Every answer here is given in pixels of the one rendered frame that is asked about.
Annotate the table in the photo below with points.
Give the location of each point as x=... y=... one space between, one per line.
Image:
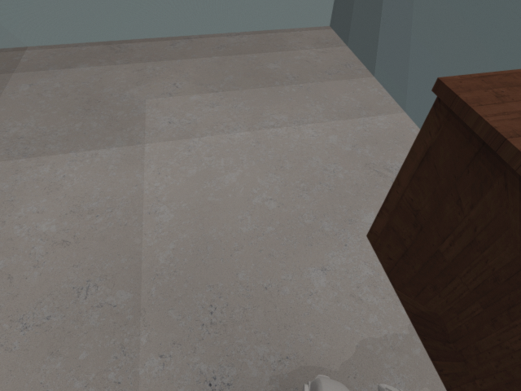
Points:
x=448 y=234

